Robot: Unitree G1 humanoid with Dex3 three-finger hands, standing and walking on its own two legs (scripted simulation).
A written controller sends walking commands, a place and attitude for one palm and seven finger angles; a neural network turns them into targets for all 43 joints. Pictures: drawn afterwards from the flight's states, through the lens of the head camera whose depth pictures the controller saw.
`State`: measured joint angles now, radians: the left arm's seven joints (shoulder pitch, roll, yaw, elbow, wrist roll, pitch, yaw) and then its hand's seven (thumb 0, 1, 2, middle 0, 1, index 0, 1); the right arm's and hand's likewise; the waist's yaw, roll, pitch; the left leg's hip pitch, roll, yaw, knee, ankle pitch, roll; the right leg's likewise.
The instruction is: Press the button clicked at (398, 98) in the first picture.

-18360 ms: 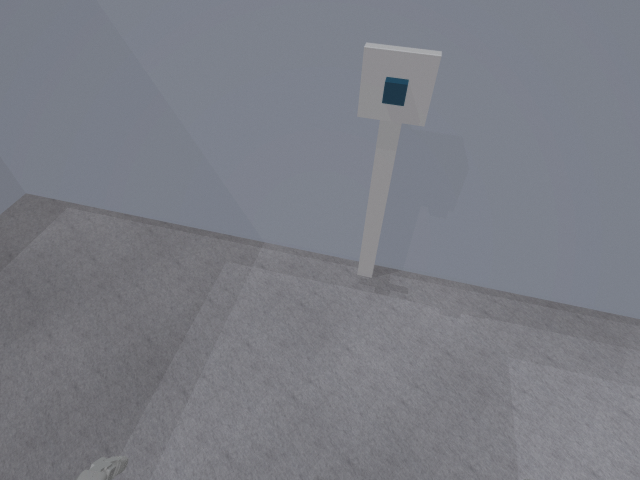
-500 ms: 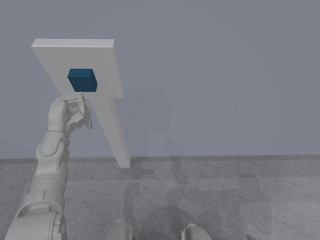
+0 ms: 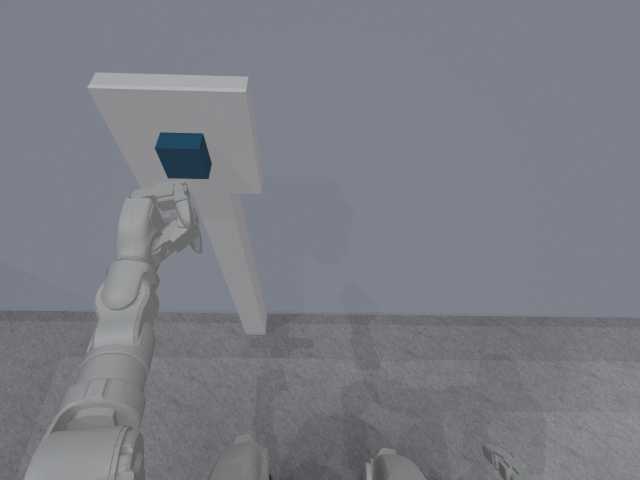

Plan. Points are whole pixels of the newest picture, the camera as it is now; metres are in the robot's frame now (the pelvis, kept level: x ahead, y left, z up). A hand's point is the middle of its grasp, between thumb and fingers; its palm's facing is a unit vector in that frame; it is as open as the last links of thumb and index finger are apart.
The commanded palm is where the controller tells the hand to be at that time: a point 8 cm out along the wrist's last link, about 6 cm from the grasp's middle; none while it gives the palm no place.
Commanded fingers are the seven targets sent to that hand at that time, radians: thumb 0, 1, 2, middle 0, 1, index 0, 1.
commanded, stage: press the button with the knuckle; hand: left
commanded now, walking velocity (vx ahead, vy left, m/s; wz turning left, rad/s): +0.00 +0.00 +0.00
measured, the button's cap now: (185, 154) +0.51 +0.18 +0.09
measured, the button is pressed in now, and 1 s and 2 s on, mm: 0 11 1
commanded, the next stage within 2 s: hold the button down briefly in 1.14 s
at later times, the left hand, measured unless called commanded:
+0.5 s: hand (207, 207) +0.44 +0.15 +0.06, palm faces -0.02 -1.00 -0.03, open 3.1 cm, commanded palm +0.42 +0.21 +0.06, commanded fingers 0.00 0.90 0.90 -1.30 -1.50 -1.30 -1.50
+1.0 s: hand (206, 196) +0.46 +0.16 +0.06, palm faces -0.04 -1.00 -0.04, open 3.5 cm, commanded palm +0.46 +0.21 +0.06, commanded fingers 0.00 0.90 0.90 -1.30 -1.50 -1.30 -1.50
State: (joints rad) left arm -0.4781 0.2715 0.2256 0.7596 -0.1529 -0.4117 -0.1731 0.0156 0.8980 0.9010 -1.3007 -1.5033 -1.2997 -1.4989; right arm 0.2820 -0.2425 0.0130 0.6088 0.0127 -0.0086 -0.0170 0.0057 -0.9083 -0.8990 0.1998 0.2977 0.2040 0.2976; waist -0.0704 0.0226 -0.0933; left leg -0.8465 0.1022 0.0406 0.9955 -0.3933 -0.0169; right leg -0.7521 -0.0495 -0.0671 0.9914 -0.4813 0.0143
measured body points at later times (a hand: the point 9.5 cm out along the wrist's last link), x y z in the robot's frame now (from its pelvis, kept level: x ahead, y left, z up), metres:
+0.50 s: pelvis +0.00 -0.01 +0.00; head +0.09 +0.00 +0.44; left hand +0.44 +0.20 +0.06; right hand +0.07 -0.27 -0.12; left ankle +0.05 +0.13 -0.67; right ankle +0.00 -0.13 -0.67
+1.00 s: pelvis -0.01 -0.01 -0.02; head +0.09 +0.01 +0.42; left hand +0.46 +0.21 +0.06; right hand +0.04 -0.27 -0.13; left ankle +0.05 +0.13 -0.67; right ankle +0.00 -0.13 -0.67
